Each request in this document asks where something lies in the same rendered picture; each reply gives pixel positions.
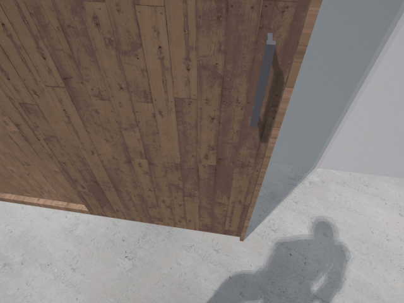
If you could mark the wardrobe door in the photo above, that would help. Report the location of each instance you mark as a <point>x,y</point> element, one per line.
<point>25,167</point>
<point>145,106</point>

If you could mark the handle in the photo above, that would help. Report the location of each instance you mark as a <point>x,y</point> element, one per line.
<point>263,79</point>

